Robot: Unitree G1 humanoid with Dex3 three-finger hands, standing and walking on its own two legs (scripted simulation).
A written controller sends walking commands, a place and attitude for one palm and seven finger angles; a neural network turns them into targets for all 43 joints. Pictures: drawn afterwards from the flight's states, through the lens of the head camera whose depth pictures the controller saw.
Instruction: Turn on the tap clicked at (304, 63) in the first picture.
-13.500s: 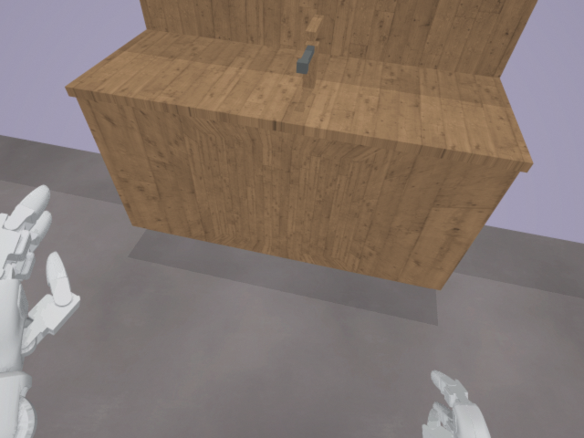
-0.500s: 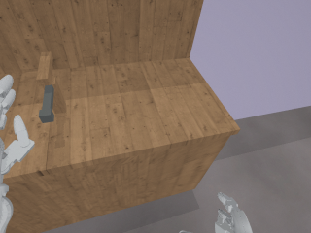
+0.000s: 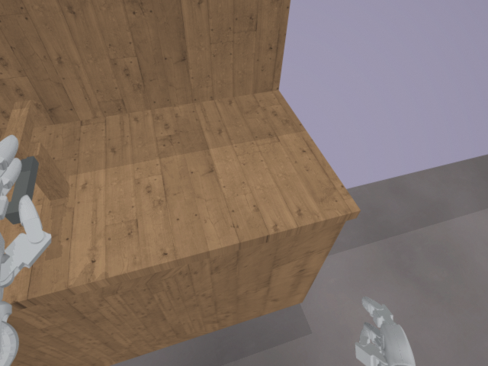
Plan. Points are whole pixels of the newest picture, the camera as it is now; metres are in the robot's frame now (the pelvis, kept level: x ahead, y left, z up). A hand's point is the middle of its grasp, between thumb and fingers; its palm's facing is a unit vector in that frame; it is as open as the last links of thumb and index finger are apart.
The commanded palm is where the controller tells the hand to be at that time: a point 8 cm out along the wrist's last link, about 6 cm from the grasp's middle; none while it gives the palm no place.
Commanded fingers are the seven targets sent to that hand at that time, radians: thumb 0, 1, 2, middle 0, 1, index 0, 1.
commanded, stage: come to a stop and stand still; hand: left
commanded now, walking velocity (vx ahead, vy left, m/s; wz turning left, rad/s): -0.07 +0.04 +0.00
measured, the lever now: (19, 211) +0.31 +0.39 +0.07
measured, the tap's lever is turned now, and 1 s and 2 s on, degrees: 0 0 0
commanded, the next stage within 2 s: look again from close up in 1.02 s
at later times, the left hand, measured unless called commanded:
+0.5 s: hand (48, 254) +0.21 +0.26 +0.14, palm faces +0.25 -0.86 -0.44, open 7.4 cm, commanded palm +0.16 +0.31 +0.18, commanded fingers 0.00 0.90 0.90 -0.20 -0.30 -0.20 -0.30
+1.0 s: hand (38, 217) +0.25 +0.28 +0.16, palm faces +0.35 -0.86 -0.37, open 7.4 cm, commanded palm +0.19 +0.31 +0.18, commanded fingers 0.00 0.90 0.90 -0.20 -0.30 -0.20 -0.30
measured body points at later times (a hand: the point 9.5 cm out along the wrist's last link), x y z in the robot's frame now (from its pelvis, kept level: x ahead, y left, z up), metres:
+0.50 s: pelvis -0.02 +0.04 +0.00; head +0.01 +0.04 +0.45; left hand +0.19 +0.31 +0.16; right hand +0.12 -0.19 -0.08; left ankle +0.02 +0.11 -0.73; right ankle +0.02 -0.09 -0.73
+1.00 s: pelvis +0.02 +0.04 +0.00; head +0.04 +0.06 +0.45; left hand +0.23 +0.33 +0.18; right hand +0.22 -0.18 -0.05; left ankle +0.02 +0.11 -0.73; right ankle +0.02 -0.09 -0.73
